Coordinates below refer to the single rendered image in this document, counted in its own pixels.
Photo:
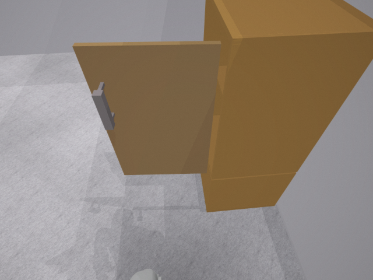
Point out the cupboard door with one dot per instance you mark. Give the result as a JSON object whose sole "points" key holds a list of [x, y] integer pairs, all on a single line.
{"points": [[162, 94]]}

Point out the handle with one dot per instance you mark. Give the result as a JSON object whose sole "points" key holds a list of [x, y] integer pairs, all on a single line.
{"points": [[103, 108]]}

